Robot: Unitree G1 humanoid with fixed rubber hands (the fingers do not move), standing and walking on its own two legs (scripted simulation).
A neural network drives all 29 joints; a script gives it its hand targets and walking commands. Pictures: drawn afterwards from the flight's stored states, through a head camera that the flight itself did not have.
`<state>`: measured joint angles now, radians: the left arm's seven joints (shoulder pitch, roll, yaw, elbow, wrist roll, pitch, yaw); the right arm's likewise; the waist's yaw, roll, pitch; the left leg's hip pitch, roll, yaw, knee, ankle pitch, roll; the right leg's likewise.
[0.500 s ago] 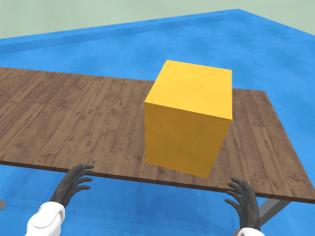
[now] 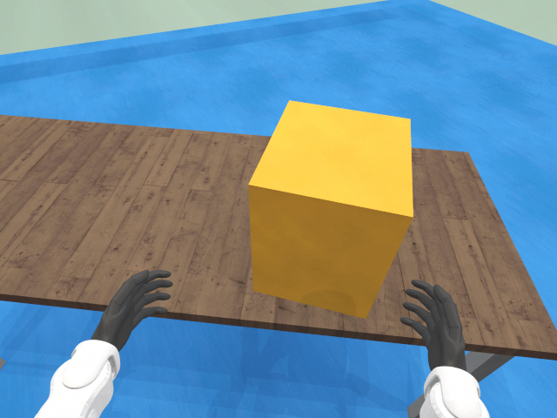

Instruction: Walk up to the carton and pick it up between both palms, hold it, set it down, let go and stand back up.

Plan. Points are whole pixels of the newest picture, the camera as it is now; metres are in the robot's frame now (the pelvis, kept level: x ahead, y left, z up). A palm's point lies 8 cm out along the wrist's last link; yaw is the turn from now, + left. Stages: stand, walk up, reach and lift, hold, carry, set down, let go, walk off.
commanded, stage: reach and lift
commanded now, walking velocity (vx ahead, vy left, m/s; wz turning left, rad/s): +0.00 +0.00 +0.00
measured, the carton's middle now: (327, 209) +0.48 -0.03 +0.03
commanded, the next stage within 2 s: none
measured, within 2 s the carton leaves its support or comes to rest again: neither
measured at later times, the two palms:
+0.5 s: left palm (150, 248) +0.30 +0.22 +0.10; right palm (464, 290) +0.27 -0.19 +0.11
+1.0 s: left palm (173, 192) +0.38 +0.20 +0.14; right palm (469, 236) +0.33 -0.19 +0.15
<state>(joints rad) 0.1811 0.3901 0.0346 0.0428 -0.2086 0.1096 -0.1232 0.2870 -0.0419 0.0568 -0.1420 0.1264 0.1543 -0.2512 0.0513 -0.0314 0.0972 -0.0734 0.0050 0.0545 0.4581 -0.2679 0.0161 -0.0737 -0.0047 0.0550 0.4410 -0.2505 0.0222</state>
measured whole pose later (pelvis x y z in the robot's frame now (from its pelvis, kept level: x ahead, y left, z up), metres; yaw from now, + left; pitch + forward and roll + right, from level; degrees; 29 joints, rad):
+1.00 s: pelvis +0.01 +0.00 +0.00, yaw +0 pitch -5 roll +0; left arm -0.48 0.39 0.07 0.28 -0.22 0.46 -0.14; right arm -0.34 -0.17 -0.03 0.05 0.24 0.43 -0.26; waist -0.05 -0.03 0.09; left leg -0.07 0.00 0.05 0.42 -0.25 0.02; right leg -0.07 0.00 0.06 0.40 -0.23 0.03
